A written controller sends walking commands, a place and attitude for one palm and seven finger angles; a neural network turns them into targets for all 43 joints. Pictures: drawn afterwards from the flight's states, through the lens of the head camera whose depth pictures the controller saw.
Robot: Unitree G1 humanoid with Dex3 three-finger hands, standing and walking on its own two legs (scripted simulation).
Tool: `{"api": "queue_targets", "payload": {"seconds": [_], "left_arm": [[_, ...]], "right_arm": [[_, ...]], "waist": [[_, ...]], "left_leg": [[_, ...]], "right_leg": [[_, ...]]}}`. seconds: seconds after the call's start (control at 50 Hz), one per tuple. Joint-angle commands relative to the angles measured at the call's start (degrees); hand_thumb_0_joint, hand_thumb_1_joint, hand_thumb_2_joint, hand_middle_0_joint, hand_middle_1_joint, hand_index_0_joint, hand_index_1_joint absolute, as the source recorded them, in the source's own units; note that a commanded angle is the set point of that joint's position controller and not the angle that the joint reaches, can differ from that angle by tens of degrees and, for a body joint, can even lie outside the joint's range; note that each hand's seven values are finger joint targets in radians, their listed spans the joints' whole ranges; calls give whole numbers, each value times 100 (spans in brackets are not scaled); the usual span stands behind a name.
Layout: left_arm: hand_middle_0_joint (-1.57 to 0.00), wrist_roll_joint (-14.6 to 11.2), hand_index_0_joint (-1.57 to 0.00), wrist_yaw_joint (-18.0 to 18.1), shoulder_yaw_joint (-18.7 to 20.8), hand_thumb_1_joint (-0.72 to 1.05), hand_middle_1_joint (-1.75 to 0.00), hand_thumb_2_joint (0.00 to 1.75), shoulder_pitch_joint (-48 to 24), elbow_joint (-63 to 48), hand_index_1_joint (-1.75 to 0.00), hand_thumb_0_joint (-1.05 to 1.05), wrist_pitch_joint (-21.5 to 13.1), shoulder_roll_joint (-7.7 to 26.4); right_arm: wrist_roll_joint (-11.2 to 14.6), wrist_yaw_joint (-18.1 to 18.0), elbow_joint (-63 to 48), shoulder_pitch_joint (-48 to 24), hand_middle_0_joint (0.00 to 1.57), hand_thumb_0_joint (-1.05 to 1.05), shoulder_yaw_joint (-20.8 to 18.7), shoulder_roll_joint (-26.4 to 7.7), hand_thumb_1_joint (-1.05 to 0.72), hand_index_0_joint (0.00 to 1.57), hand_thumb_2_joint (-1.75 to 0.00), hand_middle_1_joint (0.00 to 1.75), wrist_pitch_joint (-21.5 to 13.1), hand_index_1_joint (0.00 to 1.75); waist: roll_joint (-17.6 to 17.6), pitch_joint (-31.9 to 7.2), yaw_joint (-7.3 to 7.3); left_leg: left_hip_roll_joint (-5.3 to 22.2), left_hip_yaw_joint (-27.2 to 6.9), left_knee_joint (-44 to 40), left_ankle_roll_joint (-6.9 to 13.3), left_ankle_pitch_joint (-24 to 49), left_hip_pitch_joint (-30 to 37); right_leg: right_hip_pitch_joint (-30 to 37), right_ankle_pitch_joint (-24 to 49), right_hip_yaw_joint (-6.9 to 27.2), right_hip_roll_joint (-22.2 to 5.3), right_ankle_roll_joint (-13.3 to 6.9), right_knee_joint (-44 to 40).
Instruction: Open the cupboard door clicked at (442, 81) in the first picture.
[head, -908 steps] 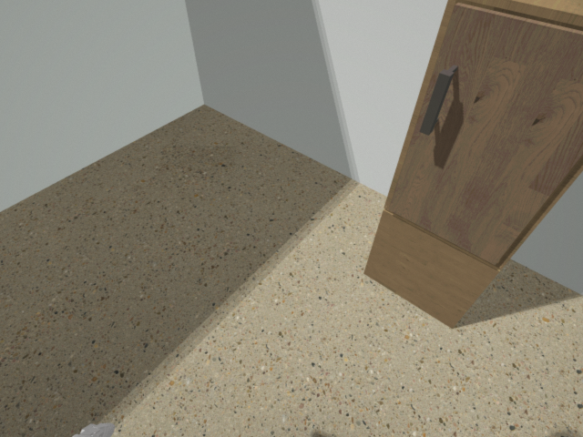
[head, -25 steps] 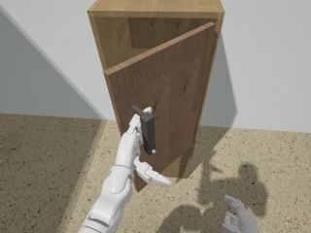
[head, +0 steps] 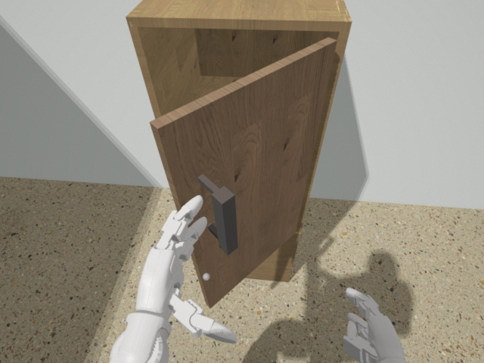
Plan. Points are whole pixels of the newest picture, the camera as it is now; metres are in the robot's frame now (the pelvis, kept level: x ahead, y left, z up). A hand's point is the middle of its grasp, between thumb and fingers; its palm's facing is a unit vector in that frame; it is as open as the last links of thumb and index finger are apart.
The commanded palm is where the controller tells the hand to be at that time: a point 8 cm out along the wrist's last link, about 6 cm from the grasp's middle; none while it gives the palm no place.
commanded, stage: slide the hand sideways off the handle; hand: left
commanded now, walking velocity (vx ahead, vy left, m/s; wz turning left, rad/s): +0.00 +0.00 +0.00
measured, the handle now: (217, 215) +0.32 +0.07 +0.09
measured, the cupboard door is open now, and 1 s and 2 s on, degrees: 48 48 48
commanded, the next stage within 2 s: draw the hand back to the body in 0.40 s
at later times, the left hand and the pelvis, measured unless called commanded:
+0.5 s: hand (169, 306) +0.18 +0.11 +0.09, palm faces -0.05 -1.00 -0.03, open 16.3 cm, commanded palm +0.16 +0.17 +0.10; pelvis +0.00 +0.00 -0.01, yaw +1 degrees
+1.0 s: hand (115, 294) +0.18 +0.17 +0.13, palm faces -0.02 -1.00 -0.08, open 16.2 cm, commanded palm +0.15 +0.23 +0.14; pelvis +0.00 +0.01 +0.00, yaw +1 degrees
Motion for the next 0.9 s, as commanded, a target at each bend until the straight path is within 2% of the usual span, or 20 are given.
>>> {"api": "queue_targets", "payload": {"seconds": [0.0, 0.1, 0.2, 0.22, 0.28, 0.32, 0.36, 0.38, 0.42, 0.46, 0.48, 0.5, 0.52, 0.58, 0.62, 0.68, 0.74, 0.82, 0.84, 0.88], "left_arm": [[-15, -128, -15, -141, 397, -50, -30, 30, -11, -1624, -30, 0, -468, 99], [-15, -237, -15, -315, 678, -50, -30, 30, 281, -1737, -30, 0, -521, 348], [-15, -402, -15, -505, 752, -50, -30, 30, 695, -2020, -30, 0, -653, 380], [-15, -414, -15, -537, 790, -50, -30, 30, 906, -1973, -30, 0, -660, 404], [-15, -484, -15, -681, 841, -50, -30, 30, 1070, -2146, -30, 0, -720, 492], [-15, -515, -15, -771, 955, -50, -30, 30, 1245, -2111, -30, 0, -741, 588], [-15, -607, -15, -848, 1046, -50, -30, 30, 1256, -2182, -30, 0, -788, 616], [-15, -630, -15, -880, 1045, -50, -30, 30, 1181, -2143, -30, 0, -799, 634], [-15, -654, -15, -900, 922, -50, -30, 30, 791, -2250, -30, 0, -848, 596], [-15, -688, -15, -873, 1099, -50, -30, 30, 875, -2092, -30, 0, -855, 681], [-15, -681, -15, -885, 995, -50, -30, 30, 798, -2113, -30, 0, -844, 593], [-15, -698, -15, -861, 1212, -50, -30, 30, 695, -2162, -30, 0, -846, 800], [-15, -670, -15, -836, 1344, -50, -30, 30, 766, -2150, -30, 0, -814, 941], [-15, -727, -15, -818, 1351, -50, -30, 30, 592, -2278, -30, 0, -691, 896], [-15, -789, -15, -834, 1429, -50, -30, 30, 805, -2189, -30, 0, -532, 893], [-15, -901, -15, -929, 1629, -50, -30, 30, 821, -2206, -30, 0, -321, 1000], [-15, -954, -15, -1022, 1686, -50, -30, 30, 759, -2273, -30, 0, -151, 1026], [-15, -1098, -15, -1120, 2062, -50, -30, 30, 732, -2363, -30, 0, -40, 1265], [-15, -1131, -15, -1167, 2005, -50, -30, 30, 763, -2491, -30, 0, -34, 1180], [-15, -1173, -15, -1234, 2110, -50, -30, 30, 730, -2573, -30, 0, 0, 1276]], "right_arm": [[33, -63, -1016, -393, 20, 0, -196, -492, -90, 20, -90, 30, -380, 30], [44, -108, -1053, -332, 20, 0, -198, -531, -90, 20, -90, 30, -450, 30], [72, -135, -1106, -236, 20, 0, -225, -548, -90, 20, -90, 30, -605, 30], [75, -133, -1120, -233, 20, 0, -238, -560, -90, 20, -90, 30, -627, 30], [80, -155, -1135, -182, 20, 0, -259, -581, -90, 20, -90, 30, -705, 30], [90, -178, -1123, -198, 20, 0, -269, -592, -90, 20, -90, 30, -732, 30], [97, -199, -1125, -180, 20, 0, -274, -593, -90, 20, -90, 30, -772, 30], [109, -213, -1119, -181, 20, 0, -267, -603, -90, 20, -90, 30, -793, 30], [112, -239, -1112, -185, 20, 0, -254, -638, -90, 20, -90, 30, -863, 30], [118, -265, -1081, -143, 20, 0, -271, -651, -90, 20, -90, 30, -914, 30], [125, -271, -1095, -147, 20, 0, -261, -644, -90, 20, -90, 30, -936, 30], [131, -284, -1071, -127, 20, 0, -273, -659, -90, 20, -90, 30, -950, 30], [131, -298, -1047, -166, 20, 0, -270, -663, -90, 20, -90, 30, -949, 30], [176, -313, -1061, -211, 20, 0, -220, -628, -90, 20, -90, 30, -1004, 30], [187, -320, -1048, -263, 20, 0, -208, -621, -90, 20, -90, 30, -1030, 30], [206, -341, -1003, -293, 20, 0, -182, -644, -90, 20, -90, 30, -1032, 30], [217, -353, -993, -342, 20, 0, -162, -656, -90, 20, -90, 30, -1060, 30], [233, -390, -905, -380, 20, 0, -154, -693, -90, 20, -90, 30, -1104, 30], [235, -386, -927, -385, 20, 0, -146, -676, -90, 20, -90, 30, -1130, 30], [249, -389, -870, -346, 20, 0, -142, -692, -90, 20, -90, 30, -1162, 30]], "waist": [[-428, -957, 35], [-471, -750, -11], [-371, -901, -10], [-460, -879, 17], [-474, -915, -20], [-435, -796, -12], [-448, -819, -27], [-492, -696, -62], [-356, -625, -147], [-428, -676, -94], [-427, -692, -118], [-424, -792, -78], [-272, -859, -16], [-64, -862, 8], [-159, -854, 63], [-333, -696, 56], [-220, -580, 58], [-240, -599, 105], [-56, -640, 119], [8, -638, 105]], "left_leg": [[-157, -134, -460, 105, 1449, 85], [-166, -155, -330, 106, 1311, -141], [-178, -162, -202, 106, 1374, -189], [-166, -181, -199, 107, 1392, -245], [-180, -178, -95, 121, 1311, -344], [-188, -181, -50, 125, 1258, -461], [-199, -185, 5, 116, 1174, -536], [-198, -193, 18, 112, 1051, -604], [-201, -232, 46, 119, 874, -608], [-193, -244, 70, 107, 767, -654], [-203, -233, 78, 114, 714, -647], [-195, -249, 62, 109, 720, -650], [-191, -238, 32, 115, 737, -615], [-177, -265, -129, 108, 767, -451], [-161, -286, -206, 112, 846, -427], [-148, -268, -300, 111, 869, -403], [-140, -288, -398, 114, 917, -280], [-131, -311, -494, 105, 980, -140], [-139, -305, -520, 98, 1067, -49], [-127, -325, -565, 81, 1184, 59]], "right_leg": [[609, 1873, 169, 65, 22, -489], [441, 1736, 203, 67, 53, -454], [400, 1810, 191, 64, 68, -345], [418, 1795, 181, 67, 66, -331], [337, 1780, 234, 47, 106, -299], [298, 1686, 271, 40, 101, -311], [260, 1585, 317, 20, 122, -312], [154, 1368, 315, 27, 122, -340], [-31, 968, 336, 33, 99, -378], [-74, 753, 347, 35, 96, -381], [-112, 669, 340, 35, 106, -397], [-35, 636, 363, 26, 96, -396], [33, 594, 362, 33, 73, -398], [75, 683, 227, 53, 54, -381], [189, 791, 185, 71, 55, -426], [272, 871, 161, 78, 85, -538], [286, 910, 111, 89, 84, -595], [433, 931, 80, 111, 68, -686], [449, 1053, 50, 109, 67, -665], [467, 1205, -10, 132, 64, -662]]}}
